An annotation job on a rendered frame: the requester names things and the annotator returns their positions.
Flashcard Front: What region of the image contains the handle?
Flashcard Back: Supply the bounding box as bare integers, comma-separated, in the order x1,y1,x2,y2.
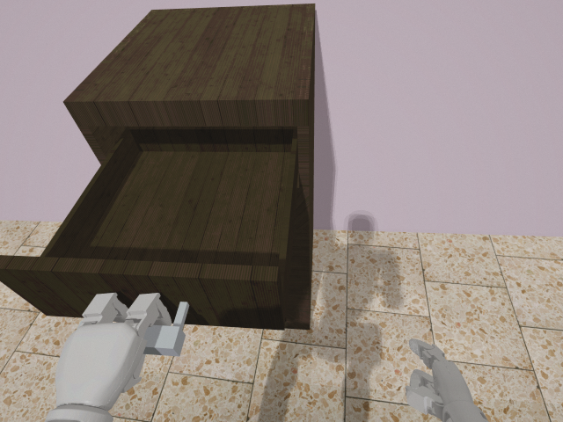
77,302,189,357

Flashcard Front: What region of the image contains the drawer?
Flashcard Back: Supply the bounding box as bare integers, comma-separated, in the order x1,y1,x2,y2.
0,127,298,331

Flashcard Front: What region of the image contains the robot right hand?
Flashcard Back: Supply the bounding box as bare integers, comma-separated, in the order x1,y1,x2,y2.
406,338,474,421

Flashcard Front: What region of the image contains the cabinet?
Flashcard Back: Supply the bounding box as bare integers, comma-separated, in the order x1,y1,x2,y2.
63,4,315,330

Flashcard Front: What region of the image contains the robot left hand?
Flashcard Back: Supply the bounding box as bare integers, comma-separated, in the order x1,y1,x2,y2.
55,293,172,411

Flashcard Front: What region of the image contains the right robot forearm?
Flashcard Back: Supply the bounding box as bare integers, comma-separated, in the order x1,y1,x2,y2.
442,401,489,422

